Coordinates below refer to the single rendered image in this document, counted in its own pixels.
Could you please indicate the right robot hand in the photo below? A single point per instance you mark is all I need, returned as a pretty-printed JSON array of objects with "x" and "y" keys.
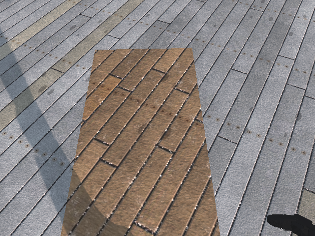
[{"x": 296, "y": 223}]

